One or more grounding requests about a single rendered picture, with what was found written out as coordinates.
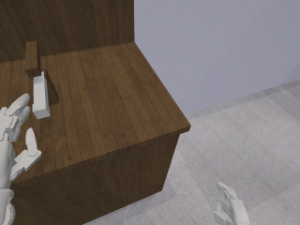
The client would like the robot left forearm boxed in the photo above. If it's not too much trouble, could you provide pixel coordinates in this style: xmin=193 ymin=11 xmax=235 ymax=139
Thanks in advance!
xmin=0 ymin=188 xmax=16 ymax=225

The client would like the tap lever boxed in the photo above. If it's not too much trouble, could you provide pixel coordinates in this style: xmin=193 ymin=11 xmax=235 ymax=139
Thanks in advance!
xmin=32 ymin=71 xmax=51 ymax=119

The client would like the counter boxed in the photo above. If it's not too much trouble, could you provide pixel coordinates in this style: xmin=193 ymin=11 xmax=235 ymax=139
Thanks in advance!
xmin=0 ymin=0 xmax=191 ymax=225

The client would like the robot right hand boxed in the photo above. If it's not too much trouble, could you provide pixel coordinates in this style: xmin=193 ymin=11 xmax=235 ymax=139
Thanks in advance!
xmin=214 ymin=182 xmax=251 ymax=225

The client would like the robot left hand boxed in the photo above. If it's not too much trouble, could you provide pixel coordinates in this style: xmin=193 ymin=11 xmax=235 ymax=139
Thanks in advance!
xmin=0 ymin=93 xmax=41 ymax=189

